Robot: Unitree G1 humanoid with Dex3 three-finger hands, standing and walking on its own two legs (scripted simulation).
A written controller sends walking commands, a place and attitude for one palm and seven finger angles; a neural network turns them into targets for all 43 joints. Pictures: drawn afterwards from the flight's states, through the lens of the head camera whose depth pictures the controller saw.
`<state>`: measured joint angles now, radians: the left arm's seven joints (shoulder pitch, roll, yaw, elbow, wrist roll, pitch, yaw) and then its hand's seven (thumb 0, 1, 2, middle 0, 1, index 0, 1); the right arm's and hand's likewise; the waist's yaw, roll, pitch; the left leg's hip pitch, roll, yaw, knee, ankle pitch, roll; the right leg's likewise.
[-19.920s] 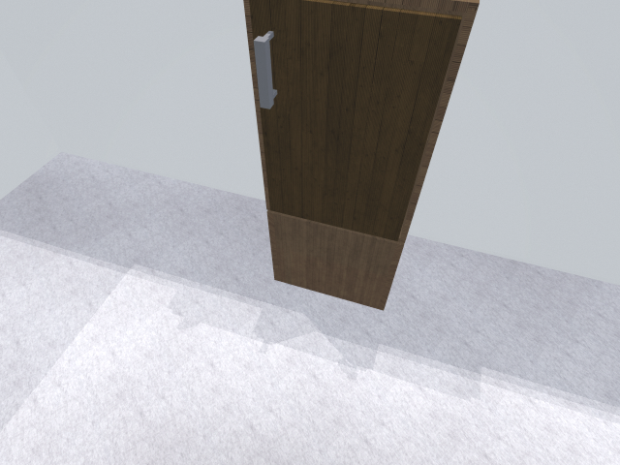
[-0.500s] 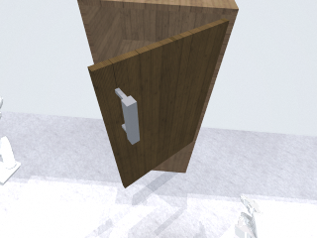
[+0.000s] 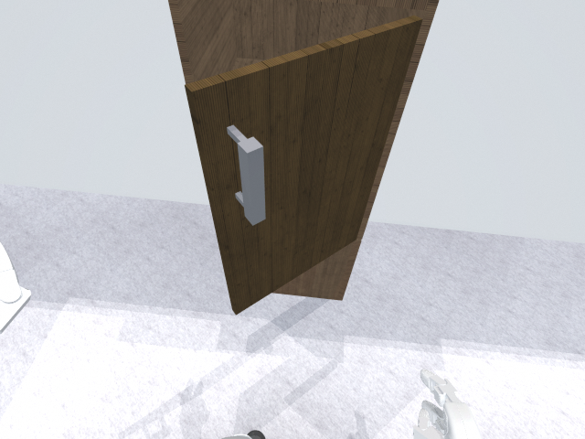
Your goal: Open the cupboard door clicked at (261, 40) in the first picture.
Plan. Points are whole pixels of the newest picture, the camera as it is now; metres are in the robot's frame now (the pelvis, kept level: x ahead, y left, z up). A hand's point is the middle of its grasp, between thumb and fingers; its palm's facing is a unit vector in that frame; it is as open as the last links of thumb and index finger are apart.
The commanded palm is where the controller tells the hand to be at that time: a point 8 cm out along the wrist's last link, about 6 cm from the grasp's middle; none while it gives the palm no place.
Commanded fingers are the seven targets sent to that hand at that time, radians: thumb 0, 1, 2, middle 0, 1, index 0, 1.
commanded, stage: step back with the hand held close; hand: left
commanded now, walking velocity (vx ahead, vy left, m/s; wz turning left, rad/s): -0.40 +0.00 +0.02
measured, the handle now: (245, 176) +0.44 +0.11 +0.12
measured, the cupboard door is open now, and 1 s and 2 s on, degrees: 42 42 42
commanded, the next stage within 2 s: stop stepping back and stand still in 0.16 s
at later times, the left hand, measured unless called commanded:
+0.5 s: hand out of the picture +0.06 +0.23 +0.17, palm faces +0.35 -0.77 -0.54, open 7.4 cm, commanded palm +0.00 +0.27 +0.18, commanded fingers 0.00 0.90 0.90 -0.20 -0.30 -0.20 -0.30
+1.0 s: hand out of the picture +0.00 +0.24 +0.17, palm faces +0.46 -0.74 -0.49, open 7.4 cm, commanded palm -0.05 +0.27 +0.18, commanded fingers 0.00 0.90 0.90 -0.20 -0.30 -0.20 -0.30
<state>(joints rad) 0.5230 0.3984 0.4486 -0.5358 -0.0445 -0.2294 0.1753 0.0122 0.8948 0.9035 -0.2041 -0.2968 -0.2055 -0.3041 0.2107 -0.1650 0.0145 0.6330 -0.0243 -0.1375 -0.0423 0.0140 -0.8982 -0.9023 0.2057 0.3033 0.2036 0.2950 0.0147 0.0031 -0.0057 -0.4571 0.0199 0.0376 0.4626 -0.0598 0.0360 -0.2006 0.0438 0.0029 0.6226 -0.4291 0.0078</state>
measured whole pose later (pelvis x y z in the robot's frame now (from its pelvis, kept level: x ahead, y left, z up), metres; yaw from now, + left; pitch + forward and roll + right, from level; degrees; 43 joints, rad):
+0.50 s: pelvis -0.14 -0.03 +0.00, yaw +0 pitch +1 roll +0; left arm 0.65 0.48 0.44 -0.57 -0.04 -0.19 0.16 0.01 0.89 0.90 -0.21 -0.30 -0.21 -0.30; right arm 0.21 -0.19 0.01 0.56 0.00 -0.11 -0.07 0.01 -0.90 -0.90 0.20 0.30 0.20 0.29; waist -0.02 -0.04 0.01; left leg -0.34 -0.02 0.02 0.45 -0.13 0.03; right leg -0.23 0.02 -0.02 0.51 -0.34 0.00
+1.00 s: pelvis -0.19 -0.03 +0.00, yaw +1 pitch -1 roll +0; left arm 0.54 0.41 0.43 -0.45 -0.01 -0.21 0.16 0.01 0.89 0.90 -0.20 -0.30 -0.21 -0.30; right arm 0.28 -0.18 0.02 0.66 -0.02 -0.14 -0.06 0.01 -0.90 -0.90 0.21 0.30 0.20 0.30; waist -0.02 0.01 -0.01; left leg -0.29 0.04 0.03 0.64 -0.32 0.00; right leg -0.27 0.03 -0.09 0.57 -0.28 -0.04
